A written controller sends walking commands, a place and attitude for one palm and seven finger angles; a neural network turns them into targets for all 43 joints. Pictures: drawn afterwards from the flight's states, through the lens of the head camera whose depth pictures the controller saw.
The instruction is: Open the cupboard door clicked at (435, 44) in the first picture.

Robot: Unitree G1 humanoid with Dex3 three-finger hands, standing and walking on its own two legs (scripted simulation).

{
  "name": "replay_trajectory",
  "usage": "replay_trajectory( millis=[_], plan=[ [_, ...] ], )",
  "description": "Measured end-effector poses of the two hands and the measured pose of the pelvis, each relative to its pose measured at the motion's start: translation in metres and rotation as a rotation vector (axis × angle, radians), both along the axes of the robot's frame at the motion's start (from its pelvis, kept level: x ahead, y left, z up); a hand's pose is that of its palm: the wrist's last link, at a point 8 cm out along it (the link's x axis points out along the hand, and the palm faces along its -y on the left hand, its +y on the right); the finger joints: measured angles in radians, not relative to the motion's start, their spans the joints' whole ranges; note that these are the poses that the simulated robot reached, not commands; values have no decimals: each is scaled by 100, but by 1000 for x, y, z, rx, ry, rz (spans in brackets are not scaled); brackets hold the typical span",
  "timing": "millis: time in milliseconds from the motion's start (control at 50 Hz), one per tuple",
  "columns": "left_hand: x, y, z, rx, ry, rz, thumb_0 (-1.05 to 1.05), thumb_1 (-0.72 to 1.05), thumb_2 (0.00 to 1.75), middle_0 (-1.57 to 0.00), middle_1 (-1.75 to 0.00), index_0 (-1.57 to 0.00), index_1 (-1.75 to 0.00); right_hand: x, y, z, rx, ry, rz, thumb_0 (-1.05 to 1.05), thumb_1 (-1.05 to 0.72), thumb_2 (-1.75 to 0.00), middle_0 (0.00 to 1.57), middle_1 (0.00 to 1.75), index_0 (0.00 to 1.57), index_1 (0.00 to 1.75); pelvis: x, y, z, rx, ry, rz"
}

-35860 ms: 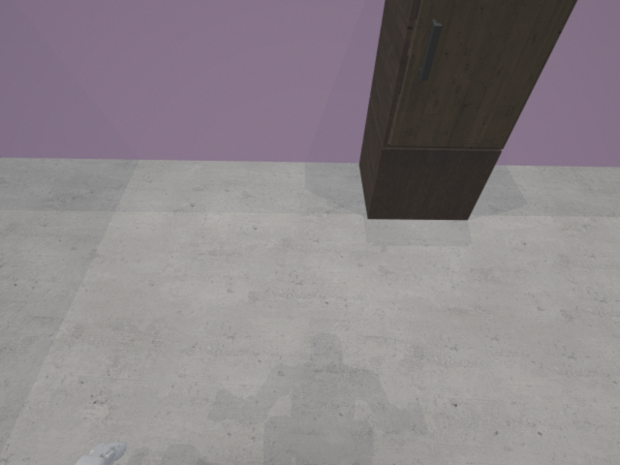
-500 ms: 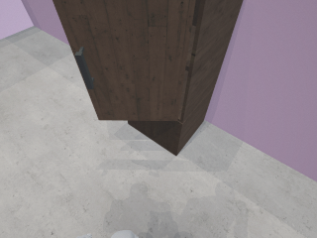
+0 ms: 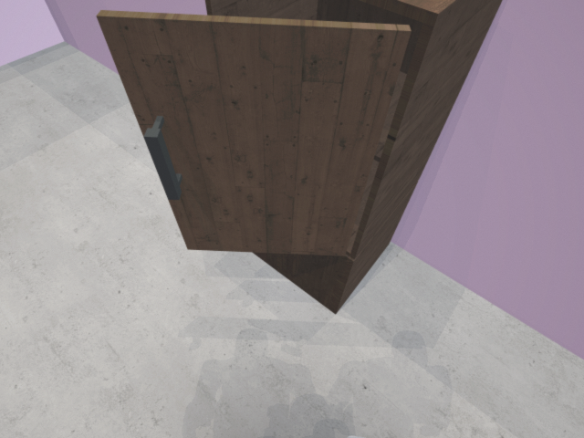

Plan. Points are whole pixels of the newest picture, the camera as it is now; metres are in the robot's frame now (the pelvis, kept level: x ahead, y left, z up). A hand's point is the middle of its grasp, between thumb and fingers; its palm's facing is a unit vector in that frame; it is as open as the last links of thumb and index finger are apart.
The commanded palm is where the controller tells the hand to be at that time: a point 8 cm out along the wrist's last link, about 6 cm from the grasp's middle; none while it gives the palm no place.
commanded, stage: come to a stop and stand still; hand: left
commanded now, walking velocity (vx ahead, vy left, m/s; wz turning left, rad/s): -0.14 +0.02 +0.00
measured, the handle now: (167, 159) +0.55 +0.27 +0.01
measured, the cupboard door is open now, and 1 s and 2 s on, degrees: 37 37 37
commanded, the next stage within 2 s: look again from close up in 1.58 s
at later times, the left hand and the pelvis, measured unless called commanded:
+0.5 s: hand out of the picture +0.04 +0.19 -0.18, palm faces +0.03 -0.97 -0.22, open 7.4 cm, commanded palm none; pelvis -0.01 +0.00 -0.01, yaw +1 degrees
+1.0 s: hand out of the picture -0.03 +0.23 -0.17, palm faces -0.02 -0.97 -0.25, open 7.4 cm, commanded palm none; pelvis -0.06 +0.03 -0.01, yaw -2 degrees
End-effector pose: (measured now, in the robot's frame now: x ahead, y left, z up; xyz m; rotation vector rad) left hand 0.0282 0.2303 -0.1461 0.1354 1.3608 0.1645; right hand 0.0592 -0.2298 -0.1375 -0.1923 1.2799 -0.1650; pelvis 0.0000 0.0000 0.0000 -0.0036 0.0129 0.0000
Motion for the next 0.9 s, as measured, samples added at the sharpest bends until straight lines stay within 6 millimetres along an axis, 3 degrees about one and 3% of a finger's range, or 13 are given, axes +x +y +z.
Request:
replay_trajectory(
  millis=[120,280,420,480,640,740,900],
  plan=[
    [28,-10,4,68,-61,-43,0,91,89,-20,-30,-20,-30,-3,-32,-17,22,22,-54,0,-92,-90,21,30,21,30,5,-24,-10,19,4,-16],
    [35,-25,18,69,-94,-49,0,90,89,-20,-30,-20,-30,-9,-48,-9,19,62,-57,0,-91,-90,20,30,20,30,1,-30,2,37,3,-7],
    [16,-14,10,37,-95,-17,0,90,89,-20,-30,-20,-30,-4,-31,2,9,21,-9,0,-91,-90,20,30,20,30,-8,-19,3,37,-6,4],
    [6,-1,-1,27,-85,-25,0,90,89,-20,-30,-20,-30,-4,-21,1,-8,-27,21,0,-91,-90,20,30,20,30,-13,-7,-6,8,-18,18],
    [-13,37,4,76,-124,-53,1,90,89,-20,-30,-20,-30,-4,15,1,17,-178,10,0,-91,-90,20,30,20,30,-21,20,-12,-3,-40,-13],
    [-21,50,7,83,-138,-66,1,90,89,-20,-30,-20,-30,-20,34,0,41,-193,7,0,-91,-90,20,30,21,30,-34,30,-12,-2,-53,-26],
    [-44,52,10,69,-116,-79,1,91,89,-20,-30,-20,-30,-63,30,-1,28,-121,-18,0,-92,-90,21,30,21,30,-52,36,-8,6,-58,-35]
  ],
)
